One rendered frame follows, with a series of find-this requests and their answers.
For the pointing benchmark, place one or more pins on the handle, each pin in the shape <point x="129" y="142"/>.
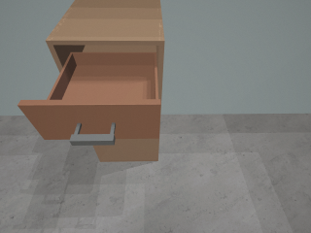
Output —
<point x="78" y="139"/>

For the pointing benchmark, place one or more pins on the cabinet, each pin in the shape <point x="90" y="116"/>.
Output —
<point x="113" y="26"/>

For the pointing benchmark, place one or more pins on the drawer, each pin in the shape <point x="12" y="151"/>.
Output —
<point x="97" y="89"/>

